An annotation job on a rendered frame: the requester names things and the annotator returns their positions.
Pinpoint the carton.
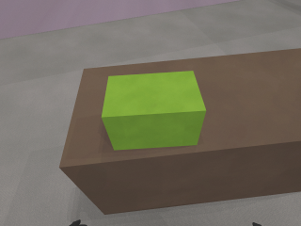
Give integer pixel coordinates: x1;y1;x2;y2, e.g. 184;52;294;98
102;71;206;151

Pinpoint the pedestal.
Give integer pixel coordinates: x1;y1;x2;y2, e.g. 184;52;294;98
59;48;301;215

